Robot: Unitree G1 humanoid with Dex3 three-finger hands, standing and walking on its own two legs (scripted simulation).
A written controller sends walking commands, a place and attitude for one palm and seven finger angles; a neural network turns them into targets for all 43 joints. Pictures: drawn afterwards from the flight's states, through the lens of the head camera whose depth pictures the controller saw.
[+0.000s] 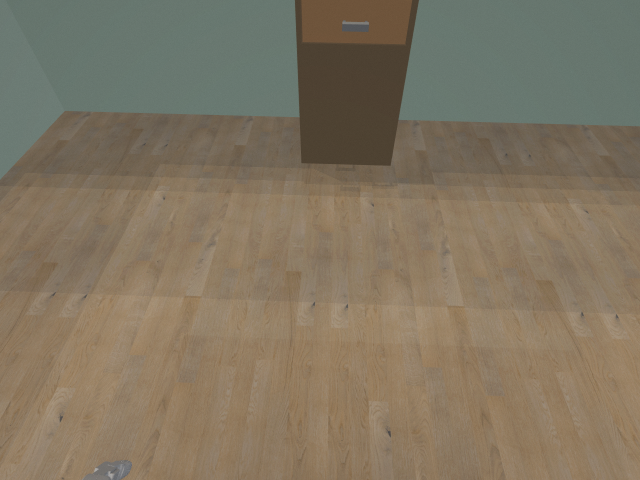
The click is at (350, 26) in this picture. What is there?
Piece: drawer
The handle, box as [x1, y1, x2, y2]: [342, 20, 368, 31]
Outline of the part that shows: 342,22 342,30 368,30 368,22 366,21 346,22 345,20 343,20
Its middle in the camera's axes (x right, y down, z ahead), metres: +0.13 -0.83 +1.50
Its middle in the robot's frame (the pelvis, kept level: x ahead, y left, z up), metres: +1.68 -0.05 -0.08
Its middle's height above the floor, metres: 0.69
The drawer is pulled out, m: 0.00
